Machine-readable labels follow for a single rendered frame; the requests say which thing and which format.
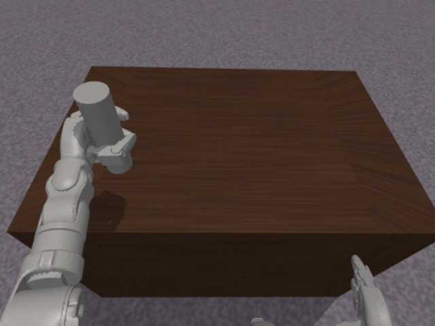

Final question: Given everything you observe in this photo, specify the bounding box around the left robot hand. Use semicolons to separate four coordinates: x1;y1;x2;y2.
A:
60;106;137;168

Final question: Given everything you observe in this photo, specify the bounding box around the can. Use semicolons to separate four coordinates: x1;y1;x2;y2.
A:
73;81;133;174

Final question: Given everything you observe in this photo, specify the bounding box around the right robot hand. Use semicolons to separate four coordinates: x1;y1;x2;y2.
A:
335;255;392;326

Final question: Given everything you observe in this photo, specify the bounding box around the left robot arm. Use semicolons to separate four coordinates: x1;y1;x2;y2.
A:
0;158;94;326

